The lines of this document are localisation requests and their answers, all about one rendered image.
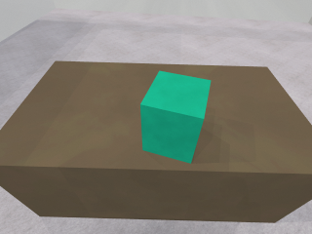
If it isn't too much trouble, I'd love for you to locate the carton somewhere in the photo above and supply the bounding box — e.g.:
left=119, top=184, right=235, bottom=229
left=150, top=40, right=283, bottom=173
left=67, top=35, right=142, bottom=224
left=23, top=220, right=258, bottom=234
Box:
left=140, top=71, right=212, bottom=164

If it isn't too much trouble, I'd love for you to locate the pedestal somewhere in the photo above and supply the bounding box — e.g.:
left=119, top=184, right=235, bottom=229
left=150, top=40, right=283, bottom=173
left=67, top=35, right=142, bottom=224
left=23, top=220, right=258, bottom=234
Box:
left=0, top=60, right=312, bottom=223

